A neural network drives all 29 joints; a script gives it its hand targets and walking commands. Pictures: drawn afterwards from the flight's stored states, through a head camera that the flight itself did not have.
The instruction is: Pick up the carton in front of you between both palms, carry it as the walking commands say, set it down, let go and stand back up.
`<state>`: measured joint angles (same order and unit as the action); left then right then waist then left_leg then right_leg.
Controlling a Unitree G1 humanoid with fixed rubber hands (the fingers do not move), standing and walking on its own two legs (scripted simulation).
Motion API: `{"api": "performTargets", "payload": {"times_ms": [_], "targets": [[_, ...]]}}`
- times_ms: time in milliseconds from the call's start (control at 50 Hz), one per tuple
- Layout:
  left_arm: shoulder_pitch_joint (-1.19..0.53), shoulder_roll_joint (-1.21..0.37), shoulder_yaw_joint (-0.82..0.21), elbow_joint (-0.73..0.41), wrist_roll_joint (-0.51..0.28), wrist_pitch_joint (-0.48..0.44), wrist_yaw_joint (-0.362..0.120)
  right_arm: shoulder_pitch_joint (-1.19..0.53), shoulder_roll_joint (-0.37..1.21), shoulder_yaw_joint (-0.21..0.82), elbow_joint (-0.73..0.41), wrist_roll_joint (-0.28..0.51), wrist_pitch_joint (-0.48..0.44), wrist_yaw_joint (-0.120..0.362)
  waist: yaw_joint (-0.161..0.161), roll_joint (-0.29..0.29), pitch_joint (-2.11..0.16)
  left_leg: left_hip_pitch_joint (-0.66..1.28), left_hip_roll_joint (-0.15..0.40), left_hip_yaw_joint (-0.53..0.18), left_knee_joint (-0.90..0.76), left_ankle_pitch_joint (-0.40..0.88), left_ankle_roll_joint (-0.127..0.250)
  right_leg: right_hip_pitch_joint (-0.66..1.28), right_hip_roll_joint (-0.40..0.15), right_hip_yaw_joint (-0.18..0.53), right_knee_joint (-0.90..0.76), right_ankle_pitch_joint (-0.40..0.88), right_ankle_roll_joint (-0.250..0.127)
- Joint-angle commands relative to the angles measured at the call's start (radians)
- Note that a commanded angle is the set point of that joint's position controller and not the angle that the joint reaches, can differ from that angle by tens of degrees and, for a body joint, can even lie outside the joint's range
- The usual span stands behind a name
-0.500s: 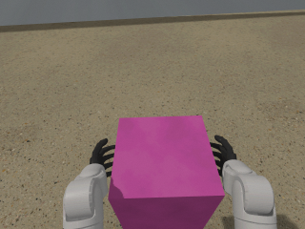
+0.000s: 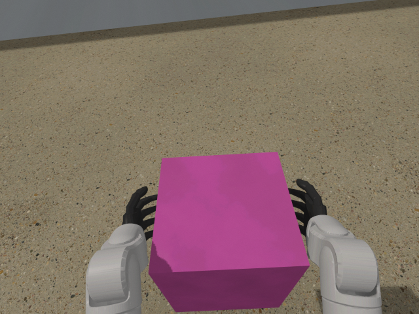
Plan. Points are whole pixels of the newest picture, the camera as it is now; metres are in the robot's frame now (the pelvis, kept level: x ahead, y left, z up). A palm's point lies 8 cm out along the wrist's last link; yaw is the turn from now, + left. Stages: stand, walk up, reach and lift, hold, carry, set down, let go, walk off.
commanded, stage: carry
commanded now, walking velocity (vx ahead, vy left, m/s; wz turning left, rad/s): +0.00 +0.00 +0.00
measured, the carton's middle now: (223, 236) +0.28 +0.00 -0.01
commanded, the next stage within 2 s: hold in 1.94 s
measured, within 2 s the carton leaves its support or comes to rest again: neither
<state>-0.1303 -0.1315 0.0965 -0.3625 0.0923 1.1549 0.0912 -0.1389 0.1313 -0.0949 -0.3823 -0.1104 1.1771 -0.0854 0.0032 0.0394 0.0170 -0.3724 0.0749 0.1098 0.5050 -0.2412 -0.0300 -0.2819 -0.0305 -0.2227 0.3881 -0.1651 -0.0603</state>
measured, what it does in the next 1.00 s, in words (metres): steps on the spot: left foot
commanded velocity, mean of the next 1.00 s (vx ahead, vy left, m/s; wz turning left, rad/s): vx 0.00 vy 0.00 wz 0.00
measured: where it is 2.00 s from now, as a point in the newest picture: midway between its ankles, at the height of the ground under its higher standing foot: outside the picture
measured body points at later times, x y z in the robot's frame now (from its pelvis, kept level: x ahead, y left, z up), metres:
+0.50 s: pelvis +0.09 +0.02 -0.01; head +0.08 +0.02 +0.44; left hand +0.37 +0.17 +0.07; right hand +0.36 -0.14 +0.07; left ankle +0.07 +0.13 -0.74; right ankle +0.02 -0.08 -0.74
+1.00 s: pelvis +0.06 +0.02 -0.01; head +0.03 +0.03 +0.44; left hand +0.33 +0.17 +0.05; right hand +0.32 -0.13 +0.05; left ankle +0.07 +0.13 -0.74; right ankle +0.02 -0.08 -0.74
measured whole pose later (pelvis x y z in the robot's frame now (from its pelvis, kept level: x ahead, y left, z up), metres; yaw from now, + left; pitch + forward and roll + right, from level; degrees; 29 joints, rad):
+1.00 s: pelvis +0.06 +0.02 -0.01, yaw -1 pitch +2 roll +0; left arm -0.11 -0.13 0.10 -0.18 0.14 1.12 0.07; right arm -0.11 0.13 -0.10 -0.19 -0.14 1.12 -0.06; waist 0.00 0.00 -0.13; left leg -0.29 0.06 0.17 0.52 -0.26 0.01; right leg -0.22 -0.07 -0.18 0.52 -0.32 0.00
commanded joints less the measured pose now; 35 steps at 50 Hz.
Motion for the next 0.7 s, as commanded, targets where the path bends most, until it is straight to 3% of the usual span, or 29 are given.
{"api": "performTargets", "payload": {"times_ms": [0,40,80,140,220,440,680], "targets": [[-0.422,-0.934,-0.715,-0.129,-0.398,-0.004,-0.268,-0.443,0.928,0.751,-0.142,0.409,-0.015,0.238,0.001,-0.148,-0.478,0.257,0.039,0.022,-0.153,0.300,-0.003,0.201,-0.180,0.070,0.038,0.362,0.008],[-0.421,-0.896,-0.714,-0.123,-0.386,0.018,-0.265,-0.441,0.887,0.735,-0.112,0.399,0.005,0.246,0.009,-0.032,-0.467,0.291,0.156,-0.064,-0.063,0.515,0.026,0.143,-0.124,0.084,0.040,0.148,0.055],[-0.445,-0.871,-0.717,-0.089,-0.387,0.046,-0.266,-0.411,0.876,0.708,-0.048,0.384,0.021,0.254,0.003,0.029,-0.414,0.234,0.144,-0.054,-0.038,0.532,0.034,0.164,-0.135,0.100,0.076,0.226,0.070],[-0.442,-0.860,-0.711,-0.018,-0.379,0.065,-0.269,-0.382,0.867,0.677,0.037,0.370,0.037,0.259,-0.002,0.019,-0.396,0.229,0.123,-0.041,-0.004,0.656,0.033,0.157,-0.140,0.110,0.127,0.382,0.085],[-0.491,-0.889,-0.707,0.015,-0.385,0.064,-0.272,-0.444,0.894,0.675,0.062,0.382,0.037,0.263,-0.004,0.010,-0.405,0.251,0.118,-0.038,0.025,0.751,0.038,0.141,-0.125,0.101,0.141,0.393,0.096],[-0.509,-0.925,-0.702,-0.024,-0.393,0.051,-0.261,-0.503,0.924,0.707,-0.007,0.412,0.027,0.255,-0.005,-0.041,-0.455,0.233,0.098,-0.027,0.063,0.623,0.043,0.192,-0.139,0.110,0.162,0.472,0.077],[-0.502,-0.918,-0.708,-0.025,-0.390,0.055,-0.266,-0.483,0.915,0.704,-0.005,0.404,0.032,0.259,-0.004,-0.035,-0.395,0.209,0.099,-0.036,0.016,0.435,0.051,0.143,-0.143,0.124,0.116,0.271,0.065]]}}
